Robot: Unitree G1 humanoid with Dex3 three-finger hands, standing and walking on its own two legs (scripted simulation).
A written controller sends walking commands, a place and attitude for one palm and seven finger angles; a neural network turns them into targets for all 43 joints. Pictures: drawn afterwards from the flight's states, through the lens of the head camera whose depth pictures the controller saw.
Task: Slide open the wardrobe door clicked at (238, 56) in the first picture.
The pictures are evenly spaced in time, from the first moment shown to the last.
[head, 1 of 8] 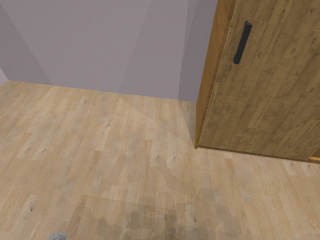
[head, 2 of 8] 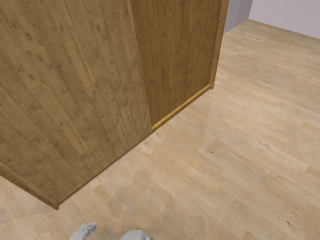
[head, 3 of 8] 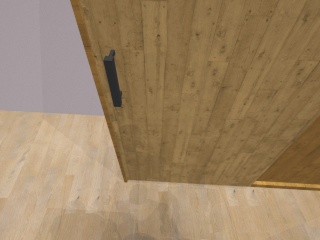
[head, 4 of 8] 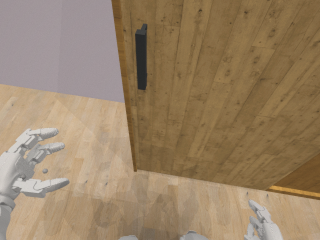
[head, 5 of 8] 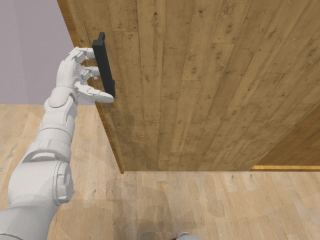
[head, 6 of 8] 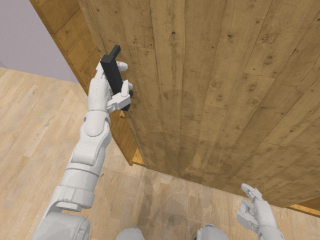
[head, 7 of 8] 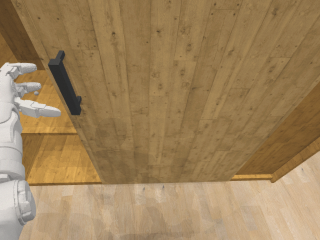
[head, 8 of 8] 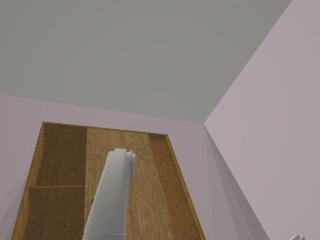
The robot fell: yes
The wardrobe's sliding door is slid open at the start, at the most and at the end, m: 0.00 0.46 0.45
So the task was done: no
